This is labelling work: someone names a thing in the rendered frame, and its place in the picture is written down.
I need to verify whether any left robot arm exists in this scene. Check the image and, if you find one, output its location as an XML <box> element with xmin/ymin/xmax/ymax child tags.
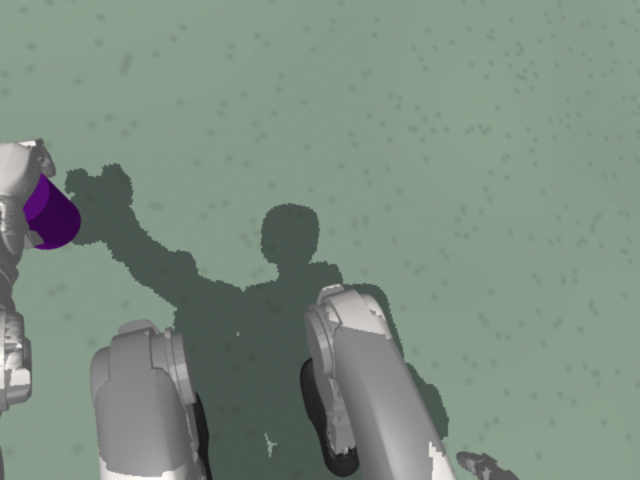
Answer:
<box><xmin>0</xmin><ymin>196</ymin><xmax>32</xmax><ymax>480</ymax></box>

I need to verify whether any left robot foot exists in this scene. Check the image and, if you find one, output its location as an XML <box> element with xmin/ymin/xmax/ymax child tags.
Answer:
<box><xmin>193</xmin><ymin>391</ymin><xmax>213</xmax><ymax>480</ymax></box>

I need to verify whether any left robot hand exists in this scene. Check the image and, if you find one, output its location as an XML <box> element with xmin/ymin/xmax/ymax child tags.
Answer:
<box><xmin>0</xmin><ymin>138</ymin><xmax>56</xmax><ymax>250</ymax></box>

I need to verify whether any right robot foot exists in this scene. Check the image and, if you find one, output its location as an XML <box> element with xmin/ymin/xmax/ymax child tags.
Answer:
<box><xmin>300</xmin><ymin>358</ymin><xmax>359</xmax><ymax>477</ymax></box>

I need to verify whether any right robot hand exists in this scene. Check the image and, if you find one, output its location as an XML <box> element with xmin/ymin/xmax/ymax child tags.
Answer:
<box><xmin>456</xmin><ymin>452</ymin><xmax>520</xmax><ymax>480</ymax></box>

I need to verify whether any can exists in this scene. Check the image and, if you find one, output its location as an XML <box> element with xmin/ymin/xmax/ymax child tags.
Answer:
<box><xmin>23</xmin><ymin>173</ymin><xmax>81</xmax><ymax>250</ymax></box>

